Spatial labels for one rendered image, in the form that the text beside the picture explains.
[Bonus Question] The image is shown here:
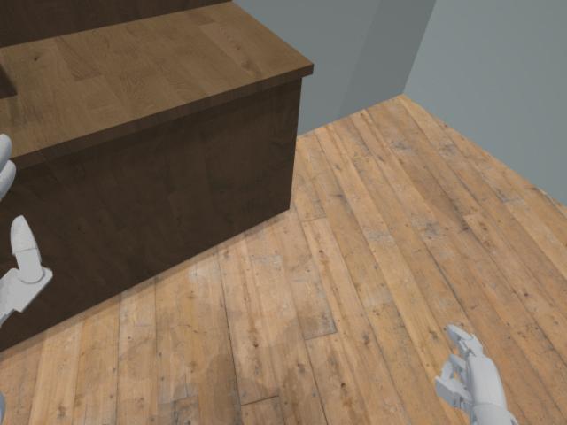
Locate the right robot forearm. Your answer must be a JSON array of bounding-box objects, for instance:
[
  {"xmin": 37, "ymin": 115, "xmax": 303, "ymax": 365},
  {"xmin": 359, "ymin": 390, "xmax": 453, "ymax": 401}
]
[{"xmin": 470, "ymin": 404, "xmax": 518, "ymax": 425}]

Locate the robot left hand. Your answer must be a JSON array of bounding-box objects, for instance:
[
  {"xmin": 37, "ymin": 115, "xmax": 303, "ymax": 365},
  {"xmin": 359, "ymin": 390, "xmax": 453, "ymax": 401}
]
[{"xmin": 0, "ymin": 134, "xmax": 53, "ymax": 328}]

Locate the counter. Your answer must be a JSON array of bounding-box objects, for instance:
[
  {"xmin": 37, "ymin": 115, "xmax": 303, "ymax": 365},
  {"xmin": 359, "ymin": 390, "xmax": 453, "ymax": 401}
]
[{"xmin": 0, "ymin": 0, "xmax": 314, "ymax": 352}]

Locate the robot right hand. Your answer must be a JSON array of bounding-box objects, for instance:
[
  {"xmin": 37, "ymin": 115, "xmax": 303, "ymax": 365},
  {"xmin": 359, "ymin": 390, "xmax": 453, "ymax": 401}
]
[{"xmin": 435, "ymin": 324, "xmax": 508, "ymax": 416}]

